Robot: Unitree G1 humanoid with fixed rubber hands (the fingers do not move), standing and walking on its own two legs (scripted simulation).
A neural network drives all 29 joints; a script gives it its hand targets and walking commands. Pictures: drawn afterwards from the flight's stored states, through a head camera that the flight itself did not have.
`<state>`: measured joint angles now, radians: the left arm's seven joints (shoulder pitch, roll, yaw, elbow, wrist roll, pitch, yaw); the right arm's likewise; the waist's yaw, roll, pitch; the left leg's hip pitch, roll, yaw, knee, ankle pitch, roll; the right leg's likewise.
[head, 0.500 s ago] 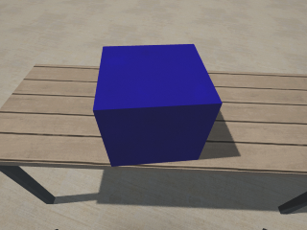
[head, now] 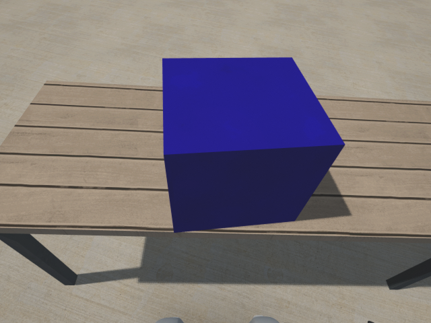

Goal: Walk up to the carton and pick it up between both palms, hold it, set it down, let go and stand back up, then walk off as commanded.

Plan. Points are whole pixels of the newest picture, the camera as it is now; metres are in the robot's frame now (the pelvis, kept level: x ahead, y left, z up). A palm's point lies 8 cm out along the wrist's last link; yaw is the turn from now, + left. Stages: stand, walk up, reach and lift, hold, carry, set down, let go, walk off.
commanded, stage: walk up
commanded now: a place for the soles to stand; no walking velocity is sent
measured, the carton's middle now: (232, 145) +0.51 -0.02 +0.02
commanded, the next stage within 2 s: reach and lift in 1.00 s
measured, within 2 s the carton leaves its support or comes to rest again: neither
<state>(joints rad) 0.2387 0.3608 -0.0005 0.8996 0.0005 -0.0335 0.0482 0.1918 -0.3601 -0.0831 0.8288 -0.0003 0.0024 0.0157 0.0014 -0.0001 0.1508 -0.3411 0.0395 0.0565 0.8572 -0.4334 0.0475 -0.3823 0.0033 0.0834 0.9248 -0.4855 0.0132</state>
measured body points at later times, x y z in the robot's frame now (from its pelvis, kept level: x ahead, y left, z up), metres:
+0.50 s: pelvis +0.00 -0.02 +0.00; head +0.01 -0.03 +0.45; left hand +0.11 +0.28 -0.11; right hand +0.09 -0.33 -0.11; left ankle +0.03 +0.08 -0.70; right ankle +0.03 -0.13 -0.70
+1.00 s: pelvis +0.01 -0.02 +0.00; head +0.01 -0.03 +0.45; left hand +0.14 +0.27 -0.11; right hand +0.10 -0.33 -0.11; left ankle +0.03 +0.08 -0.70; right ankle +0.03 -0.13 -0.70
